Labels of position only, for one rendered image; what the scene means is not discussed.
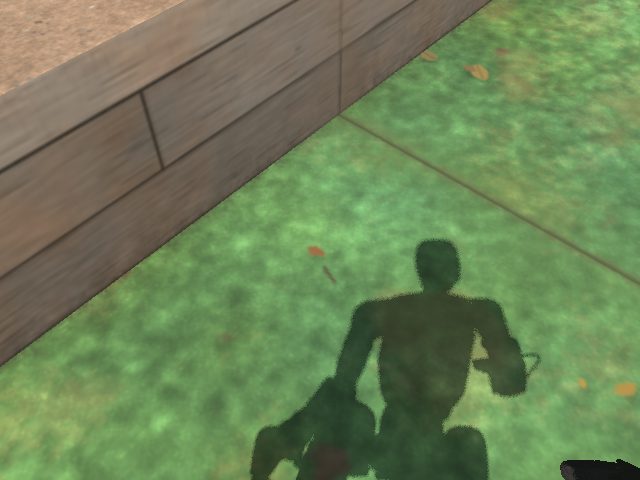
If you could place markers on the right robot hand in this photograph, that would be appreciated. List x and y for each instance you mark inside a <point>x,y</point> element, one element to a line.
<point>599,470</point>

